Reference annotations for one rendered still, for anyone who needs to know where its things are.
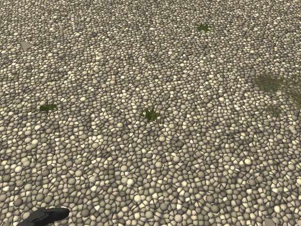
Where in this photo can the left robot hand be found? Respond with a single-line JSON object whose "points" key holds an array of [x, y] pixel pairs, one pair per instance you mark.
{"points": [[43, 216]]}

